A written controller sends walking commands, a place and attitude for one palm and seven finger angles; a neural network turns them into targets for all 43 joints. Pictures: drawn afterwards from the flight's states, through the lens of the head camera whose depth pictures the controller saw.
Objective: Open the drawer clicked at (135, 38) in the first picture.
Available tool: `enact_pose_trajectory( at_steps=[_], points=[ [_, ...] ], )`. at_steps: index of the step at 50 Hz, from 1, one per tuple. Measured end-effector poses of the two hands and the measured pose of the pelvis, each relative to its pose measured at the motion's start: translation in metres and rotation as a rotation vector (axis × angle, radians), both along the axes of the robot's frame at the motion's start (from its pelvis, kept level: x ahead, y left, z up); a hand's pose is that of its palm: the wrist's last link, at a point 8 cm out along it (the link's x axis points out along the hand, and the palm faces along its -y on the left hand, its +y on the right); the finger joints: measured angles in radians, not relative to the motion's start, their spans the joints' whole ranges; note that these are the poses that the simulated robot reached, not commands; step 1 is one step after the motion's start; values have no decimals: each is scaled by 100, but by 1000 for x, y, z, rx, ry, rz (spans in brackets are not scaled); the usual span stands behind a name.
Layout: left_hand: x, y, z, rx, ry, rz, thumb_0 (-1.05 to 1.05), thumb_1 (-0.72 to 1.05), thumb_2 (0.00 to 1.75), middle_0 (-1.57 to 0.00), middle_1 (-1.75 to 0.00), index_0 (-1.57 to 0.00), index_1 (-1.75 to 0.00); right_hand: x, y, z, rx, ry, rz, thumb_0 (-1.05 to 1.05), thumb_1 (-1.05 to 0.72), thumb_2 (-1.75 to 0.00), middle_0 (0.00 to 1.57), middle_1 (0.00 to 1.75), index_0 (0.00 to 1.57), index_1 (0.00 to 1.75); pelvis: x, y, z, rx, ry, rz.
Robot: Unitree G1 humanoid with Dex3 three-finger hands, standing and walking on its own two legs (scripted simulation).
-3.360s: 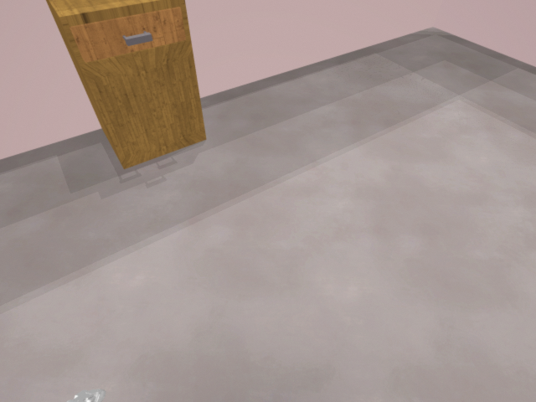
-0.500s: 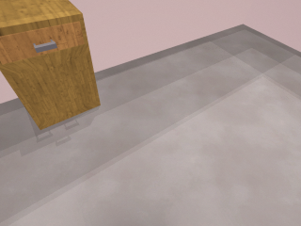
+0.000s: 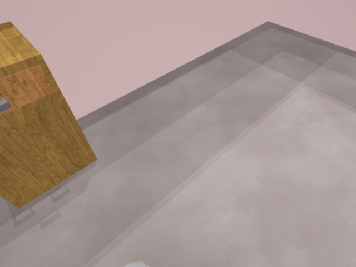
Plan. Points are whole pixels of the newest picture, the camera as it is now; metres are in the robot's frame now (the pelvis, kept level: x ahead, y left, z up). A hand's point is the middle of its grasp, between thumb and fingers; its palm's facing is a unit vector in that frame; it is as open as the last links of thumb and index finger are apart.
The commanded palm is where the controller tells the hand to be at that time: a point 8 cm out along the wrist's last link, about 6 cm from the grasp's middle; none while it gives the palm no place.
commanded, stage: walk to a spot facing it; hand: left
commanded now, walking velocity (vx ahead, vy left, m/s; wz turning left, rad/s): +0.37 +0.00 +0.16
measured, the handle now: out of the picture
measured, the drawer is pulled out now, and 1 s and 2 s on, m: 0.00 0.00 0.00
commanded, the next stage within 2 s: turn to face it in 0.20 s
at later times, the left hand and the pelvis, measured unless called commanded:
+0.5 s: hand (95, 245) +0.21 +0.24 -0.17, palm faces +0.11 -0.98 -0.18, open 7.4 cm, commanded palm none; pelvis +0.19 +0.06 +0.01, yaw +4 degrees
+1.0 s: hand (97, 232) +0.24 +0.24 -0.15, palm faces +0.40 -0.88 -0.26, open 7.3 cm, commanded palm none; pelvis +0.25 +0.03 +0.01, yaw +23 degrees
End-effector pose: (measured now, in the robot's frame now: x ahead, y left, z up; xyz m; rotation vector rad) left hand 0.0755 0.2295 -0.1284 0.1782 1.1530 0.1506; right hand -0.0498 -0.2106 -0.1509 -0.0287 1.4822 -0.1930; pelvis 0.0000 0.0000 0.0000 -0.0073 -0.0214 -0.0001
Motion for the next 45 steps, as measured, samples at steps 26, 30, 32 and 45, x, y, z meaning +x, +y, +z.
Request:
enact_pose_trajectory(
  at_steps=[26, 30, 32, 45],
  points=[
    [139, 59, -10, -44, 130, 123, 1, 91, 90, -20, -30, -20, -30, 288, 39, 19, -80, -174, 169, 0, -95, -90, 20, 30, 20, 30, 197, 57, 6, 1, 1, 83],
    [189, 55, 1, -11, 25, 133, 1, 91, 90, -20, -30, -20, -30, 290, 34, 8, -38, -106, 175, 0, -94, -90, 20, 30, 20, 30, 213, 47, 4, 15, 3, 124],
    [206, 51, 5, 9, -16, 140, 1, 91, 90, -20, -30, -20, -30, 298, 28, 0, -18, -91, 178, 0, -93, -90, 20, 30, 20, 30, 222, 39, 0, 23, 2, 144],
    [182, 36, 21, 45, -21, 314, 0, 91, 90, -20, -30, -20, -30, 417, 4, 11, -32, -189, 377, 0, -92, -90, 20, 30, 20, 30, 247, 20, 8, 41, 8, 332]
  ],
)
